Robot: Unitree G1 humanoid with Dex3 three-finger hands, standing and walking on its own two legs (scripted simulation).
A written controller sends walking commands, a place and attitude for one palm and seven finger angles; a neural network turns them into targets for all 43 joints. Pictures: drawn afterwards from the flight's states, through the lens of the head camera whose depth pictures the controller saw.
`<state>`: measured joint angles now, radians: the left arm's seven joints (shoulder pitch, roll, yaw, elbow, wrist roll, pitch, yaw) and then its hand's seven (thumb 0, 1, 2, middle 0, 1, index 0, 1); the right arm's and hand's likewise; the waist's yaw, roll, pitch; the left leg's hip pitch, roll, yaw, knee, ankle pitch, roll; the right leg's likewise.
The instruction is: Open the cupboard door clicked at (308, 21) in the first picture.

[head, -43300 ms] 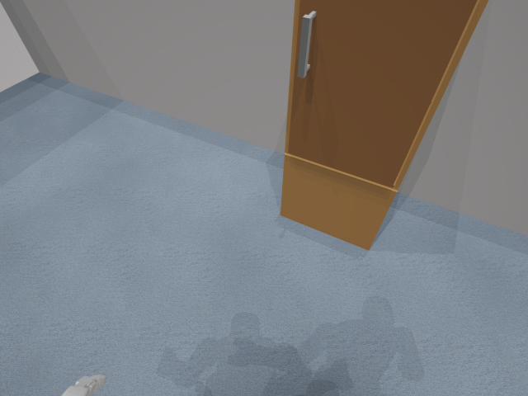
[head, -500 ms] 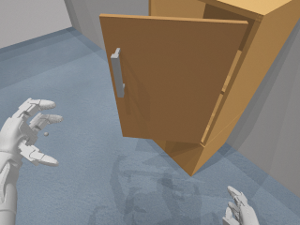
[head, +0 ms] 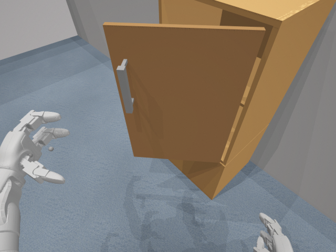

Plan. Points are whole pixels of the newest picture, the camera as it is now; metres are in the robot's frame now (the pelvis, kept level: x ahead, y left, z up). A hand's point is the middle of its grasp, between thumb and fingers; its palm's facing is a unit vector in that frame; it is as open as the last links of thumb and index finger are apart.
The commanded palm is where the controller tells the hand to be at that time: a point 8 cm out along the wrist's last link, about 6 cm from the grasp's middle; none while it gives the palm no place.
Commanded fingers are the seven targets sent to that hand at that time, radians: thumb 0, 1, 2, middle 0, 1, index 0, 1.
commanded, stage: raise the hand with hooked fingers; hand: left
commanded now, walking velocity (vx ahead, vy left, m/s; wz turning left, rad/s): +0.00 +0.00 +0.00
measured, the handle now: (127, 87) +0.54 +0.17 +0.10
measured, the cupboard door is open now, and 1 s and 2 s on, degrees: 43 43 43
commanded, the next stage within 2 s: move the hooked fingers beside the handle in 0.04 s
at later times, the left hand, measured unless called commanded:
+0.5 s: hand (66, 133) +0.34 +0.26 +0.12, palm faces +0.04 -1.00 -0.02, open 14.0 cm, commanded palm +0.31 +0.31 +0.12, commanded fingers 0.00 -0.50 0.30 -0.30 -1.20 -0.30 -1.20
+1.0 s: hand (81, 117) +0.40 +0.25 +0.11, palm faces +0.01 -1.00 +0.00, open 14.0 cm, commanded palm +0.37 +0.30 +0.12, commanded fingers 0.00 -0.50 0.30 -0.30 -1.20 -0.30 -1.20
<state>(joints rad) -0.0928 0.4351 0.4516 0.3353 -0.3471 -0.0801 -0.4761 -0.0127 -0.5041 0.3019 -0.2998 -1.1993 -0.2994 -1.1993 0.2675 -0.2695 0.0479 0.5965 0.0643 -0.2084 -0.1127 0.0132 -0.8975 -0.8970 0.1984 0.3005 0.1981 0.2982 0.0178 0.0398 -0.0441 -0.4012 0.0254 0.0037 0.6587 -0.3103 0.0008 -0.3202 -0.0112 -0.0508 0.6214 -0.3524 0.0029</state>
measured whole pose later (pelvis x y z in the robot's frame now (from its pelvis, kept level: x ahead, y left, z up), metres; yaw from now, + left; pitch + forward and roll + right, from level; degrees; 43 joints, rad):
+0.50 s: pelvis +0.00 -0.01 +0.00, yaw +0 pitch +4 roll -1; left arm -0.30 0.47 0.44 0.57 -0.30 -0.12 -0.47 -0.01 -0.50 0.30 -0.30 -1.20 -0.30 -1.20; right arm 0.27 -0.28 0.04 0.62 0.06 -0.19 -0.12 0.01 -0.90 -0.90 0.20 0.30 0.20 0.30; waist -0.01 0.03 -0.04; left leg -0.44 0.03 0.00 0.66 -0.30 -0.01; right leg -0.36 0.00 -0.05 0.64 -0.35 -0.01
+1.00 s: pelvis +0.01 +0.01 +0.00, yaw -1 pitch +7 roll -1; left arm -0.46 0.46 0.42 0.73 -0.25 -0.16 -0.41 -0.01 -0.50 0.30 -0.30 -1.20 -0.30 -1.20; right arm 0.33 -0.27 0.03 0.63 0.06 -0.10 -0.09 0.01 -0.90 -0.90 0.20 0.30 0.20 0.30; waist -0.04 0.03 -0.06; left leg -0.49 0.03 0.02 0.69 -0.33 0.01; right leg -0.42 -0.01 -0.03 0.65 -0.36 0.01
